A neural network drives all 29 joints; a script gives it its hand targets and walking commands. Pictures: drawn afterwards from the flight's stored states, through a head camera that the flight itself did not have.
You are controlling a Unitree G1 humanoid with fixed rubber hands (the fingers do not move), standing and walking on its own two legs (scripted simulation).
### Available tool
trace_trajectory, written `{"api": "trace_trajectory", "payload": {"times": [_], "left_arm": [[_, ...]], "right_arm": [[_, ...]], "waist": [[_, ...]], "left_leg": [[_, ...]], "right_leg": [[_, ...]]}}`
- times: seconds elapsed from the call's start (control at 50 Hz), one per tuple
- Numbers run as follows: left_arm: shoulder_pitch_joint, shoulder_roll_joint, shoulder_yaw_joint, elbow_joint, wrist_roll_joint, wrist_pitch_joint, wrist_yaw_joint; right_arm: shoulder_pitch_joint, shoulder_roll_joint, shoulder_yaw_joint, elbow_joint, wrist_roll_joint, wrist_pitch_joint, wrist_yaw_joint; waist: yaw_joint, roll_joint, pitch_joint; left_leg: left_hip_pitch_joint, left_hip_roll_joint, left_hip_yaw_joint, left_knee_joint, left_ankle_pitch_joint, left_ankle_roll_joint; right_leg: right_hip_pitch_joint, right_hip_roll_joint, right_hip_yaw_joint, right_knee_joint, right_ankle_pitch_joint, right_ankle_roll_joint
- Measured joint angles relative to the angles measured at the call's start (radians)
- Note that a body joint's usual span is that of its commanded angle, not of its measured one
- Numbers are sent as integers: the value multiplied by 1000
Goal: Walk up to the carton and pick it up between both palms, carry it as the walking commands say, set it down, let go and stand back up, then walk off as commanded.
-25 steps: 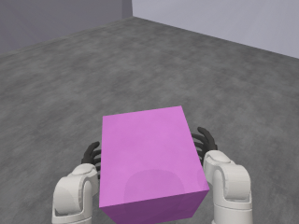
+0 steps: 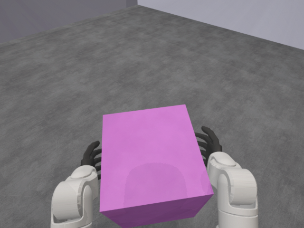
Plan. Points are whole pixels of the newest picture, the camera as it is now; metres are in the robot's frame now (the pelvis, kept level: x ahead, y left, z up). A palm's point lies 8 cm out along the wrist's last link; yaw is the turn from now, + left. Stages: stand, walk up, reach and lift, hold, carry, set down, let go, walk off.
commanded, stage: carry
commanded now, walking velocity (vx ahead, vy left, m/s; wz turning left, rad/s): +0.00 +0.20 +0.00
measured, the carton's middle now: (152, 170) +0.27 +0.00 +0.04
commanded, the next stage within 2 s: none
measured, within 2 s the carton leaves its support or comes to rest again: neither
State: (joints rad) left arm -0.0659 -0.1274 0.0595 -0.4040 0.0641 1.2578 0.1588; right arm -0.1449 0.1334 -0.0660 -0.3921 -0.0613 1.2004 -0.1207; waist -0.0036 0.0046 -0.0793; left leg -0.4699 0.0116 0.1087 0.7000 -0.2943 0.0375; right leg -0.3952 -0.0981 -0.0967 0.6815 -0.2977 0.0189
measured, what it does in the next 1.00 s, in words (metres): steps to the left: right foot, then left foot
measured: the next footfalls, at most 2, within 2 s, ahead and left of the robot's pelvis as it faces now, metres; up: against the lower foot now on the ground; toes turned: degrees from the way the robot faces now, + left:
right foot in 0.32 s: +0.02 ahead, -0.09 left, +0.00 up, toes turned -9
left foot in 0.56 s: +0.02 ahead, +0.24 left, +0.00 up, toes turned +7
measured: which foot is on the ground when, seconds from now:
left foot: down 0.00-0.34, up 0.36-0.54, down 0.56-1.00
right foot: down 0.00-0.10, up 0.12-0.30, down 0.32-0.58, up 0.60-0.84, down 0.86-1.00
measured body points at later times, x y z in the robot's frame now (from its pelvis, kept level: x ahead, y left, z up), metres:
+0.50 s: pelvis -0.05 +0.06 +0.00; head -0.06 +0.04 +0.45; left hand +0.21 +0.19 +0.08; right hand +0.22 -0.10 +0.10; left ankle +0.01 +0.16 -0.70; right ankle -0.02 -0.08 -0.72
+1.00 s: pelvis -0.08 +0.12 +0.01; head -0.07 +0.10 +0.46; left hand +0.19 +0.25 +0.08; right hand +0.19 -0.04 +0.09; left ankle -0.03 +0.21 -0.70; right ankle -0.10 -0.01 -0.72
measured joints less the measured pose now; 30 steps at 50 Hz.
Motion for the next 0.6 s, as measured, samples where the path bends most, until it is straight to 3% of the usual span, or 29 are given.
{"api": "trace_trajectory", "payload": {"times": [0.06, 0.12, 0.22, 0.3, 0.34, 0.4, 0.46, 0.54, 0.6], "left_arm": [[-1, -1, -10, -9, 0, -1, 1], [1, 0, -11, -17, 0, -4, 2], [3, 0, -7, -20, 0, -2, 4], [3, 1, -7, -23, 0, -1, 5], [3, 0, -7, -19, 0, -1, 5], [3, 0, -12, 4, 0, 1, 5], [3, 0, -15, -3, 0, 4, 5], [3, -1, -21, -29, 0, -3, 4], [6, 0, -19, -28, 0, -5, 3]], "right_arm": [[1, 0, -6, -20, 1, 6, 0], [2, 0, -5, -27, 3, 4, 1], [2, 0, -1, -18, 3, -2, 2], [2, 0, -1, -17, 3, -5, 4], [3, 0, -2, -13, 3, -5, 4], [14, -1, -8, -4, 3, 0, 3], [18, -2, -7, -16, 3, 2, 3], [18, -2, -6, -50, 4, 3, 3], [19, -1, -2, -44, 4, -1, 2]], "waist": [[-2, -1, -4], [-3, -6, 1], [-1, -1, 2], [-1, -2, 1], [-1, 4, 4], [0, -1, 5], [-1, -3, 3], [-2, -2, 0], [0, -5, 14]], "left_leg": [[9, 7, -2, -5, -21, 0], [18, 3, 2, -81, 116, 4], [17, 4, 1, -98, 110, 26], [13, -1, 10, -110, 130, 29], [11, -5, 18, -109, 136, 28], [-19, -6, 20, 33, 10, 7], [-26, 8, 18, 125, -18, 6], [-3, 17, 17, -13, -40, 6], [13, 16, 19, -118, 116, 3]], "right_leg": [[-19, -10, 14, 0, 5, 3], [-32, -18, 17, 0, 11, 16], [-34, 11, 1, 79, -146, 16], [21, 26, -37, 38, -143, 16], [43, 25, -38, -17, -54, 6], [43, 12, -24, -19, -13, -15], [29, -10, 0, -25, -8, -13], [-28, -35, 10, -25, 14, 12], [-44, -43, 6, -22, 2, 25]]}}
